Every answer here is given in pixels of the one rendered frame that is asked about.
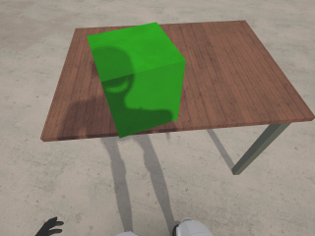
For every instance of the right robot thigh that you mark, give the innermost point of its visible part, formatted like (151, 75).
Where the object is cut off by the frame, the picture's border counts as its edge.
(192, 228)

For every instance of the right robot shin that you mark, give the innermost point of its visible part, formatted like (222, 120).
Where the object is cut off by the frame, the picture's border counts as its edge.
(186, 219)

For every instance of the robot left hand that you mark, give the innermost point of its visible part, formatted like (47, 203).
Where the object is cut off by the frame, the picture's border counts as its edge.
(50, 223)

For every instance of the carton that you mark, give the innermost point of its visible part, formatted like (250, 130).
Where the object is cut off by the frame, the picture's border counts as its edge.
(141, 73)

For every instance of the table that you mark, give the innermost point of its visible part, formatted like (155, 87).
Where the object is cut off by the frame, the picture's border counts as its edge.
(230, 80)

